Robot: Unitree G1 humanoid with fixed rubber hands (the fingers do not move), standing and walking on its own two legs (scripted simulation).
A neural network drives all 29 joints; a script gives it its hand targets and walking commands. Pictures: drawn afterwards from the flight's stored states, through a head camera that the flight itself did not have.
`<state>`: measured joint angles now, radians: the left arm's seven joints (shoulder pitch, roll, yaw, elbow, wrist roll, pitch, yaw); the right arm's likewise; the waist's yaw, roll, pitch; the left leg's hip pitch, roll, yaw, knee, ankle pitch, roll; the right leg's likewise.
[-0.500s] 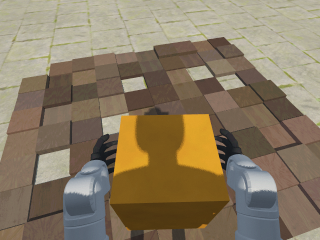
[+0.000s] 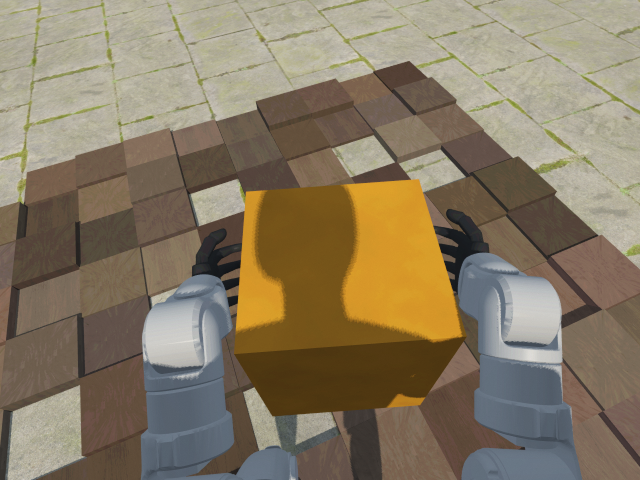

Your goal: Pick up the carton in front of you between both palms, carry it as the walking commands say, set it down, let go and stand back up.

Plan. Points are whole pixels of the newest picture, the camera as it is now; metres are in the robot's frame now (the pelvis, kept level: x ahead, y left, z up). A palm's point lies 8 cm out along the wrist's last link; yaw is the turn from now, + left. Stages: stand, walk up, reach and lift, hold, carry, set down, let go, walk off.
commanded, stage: carry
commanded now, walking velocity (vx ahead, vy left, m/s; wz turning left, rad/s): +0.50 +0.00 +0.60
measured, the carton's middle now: (340, 306) +0.32 +0.00 +0.01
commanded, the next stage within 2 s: none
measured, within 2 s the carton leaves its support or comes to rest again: neither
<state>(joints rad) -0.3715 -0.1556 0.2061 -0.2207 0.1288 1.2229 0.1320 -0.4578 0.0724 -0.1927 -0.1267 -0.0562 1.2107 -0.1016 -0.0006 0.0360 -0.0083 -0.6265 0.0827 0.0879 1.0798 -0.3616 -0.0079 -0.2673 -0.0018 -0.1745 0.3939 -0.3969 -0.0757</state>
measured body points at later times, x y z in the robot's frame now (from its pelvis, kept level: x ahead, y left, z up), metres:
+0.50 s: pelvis +0.36 +0.03 -0.01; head +0.34 +0.03 +0.44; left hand +0.66 +0.21 +0.10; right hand +0.70 -0.09 +0.11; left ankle +0.28 +0.07 -0.74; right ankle +0.48 -0.10 -0.66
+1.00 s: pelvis +0.65 +0.05 -0.01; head +0.74 +0.07 +0.44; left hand +0.98 +0.29 +0.08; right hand +1.07 +0.00 +0.08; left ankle +0.71 +0.21 -0.70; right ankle +0.65 -0.03 -0.74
